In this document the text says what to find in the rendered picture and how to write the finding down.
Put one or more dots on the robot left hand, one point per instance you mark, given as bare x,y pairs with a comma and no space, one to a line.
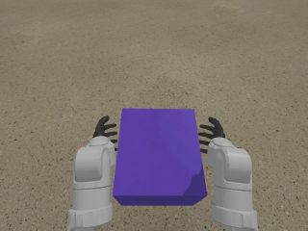
100,129

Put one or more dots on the carton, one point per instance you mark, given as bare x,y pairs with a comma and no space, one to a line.
158,159

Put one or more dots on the robot right forearm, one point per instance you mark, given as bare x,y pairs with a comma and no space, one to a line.
233,204

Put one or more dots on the robot left forearm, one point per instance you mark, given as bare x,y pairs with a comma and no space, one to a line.
91,180

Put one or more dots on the robot right hand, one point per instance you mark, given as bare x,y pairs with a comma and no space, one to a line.
217,132

